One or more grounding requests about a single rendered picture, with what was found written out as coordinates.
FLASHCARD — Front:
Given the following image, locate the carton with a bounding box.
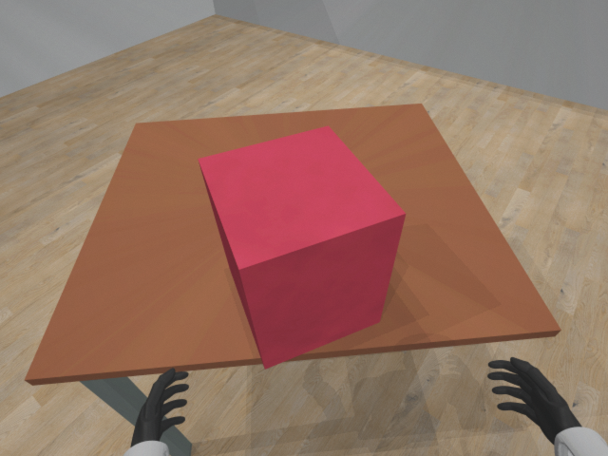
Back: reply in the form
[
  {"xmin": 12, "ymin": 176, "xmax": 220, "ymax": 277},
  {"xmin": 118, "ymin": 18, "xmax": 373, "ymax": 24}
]
[{"xmin": 198, "ymin": 126, "xmax": 406, "ymax": 370}]

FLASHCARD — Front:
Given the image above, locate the left robot hand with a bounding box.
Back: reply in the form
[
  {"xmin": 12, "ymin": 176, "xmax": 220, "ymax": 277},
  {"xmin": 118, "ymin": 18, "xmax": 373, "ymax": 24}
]
[{"xmin": 131, "ymin": 368, "xmax": 189, "ymax": 447}]

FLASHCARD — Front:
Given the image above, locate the right robot forearm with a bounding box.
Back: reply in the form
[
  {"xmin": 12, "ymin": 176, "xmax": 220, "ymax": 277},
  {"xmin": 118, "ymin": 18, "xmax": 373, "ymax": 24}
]
[{"xmin": 554, "ymin": 427, "xmax": 608, "ymax": 456}]

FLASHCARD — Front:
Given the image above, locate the right robot hand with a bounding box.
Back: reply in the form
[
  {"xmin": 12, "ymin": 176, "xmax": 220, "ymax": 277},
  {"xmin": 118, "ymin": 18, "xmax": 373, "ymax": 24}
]
[{"xmin": 487, "ymin": 357, "xmax": 581, "ymax": 445}]

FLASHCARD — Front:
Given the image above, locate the table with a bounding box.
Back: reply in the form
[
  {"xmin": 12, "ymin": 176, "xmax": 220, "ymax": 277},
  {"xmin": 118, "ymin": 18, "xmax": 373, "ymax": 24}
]
[{"xmin": 25, "ymin": 104, "xmax": 561, "ymax": 456}]

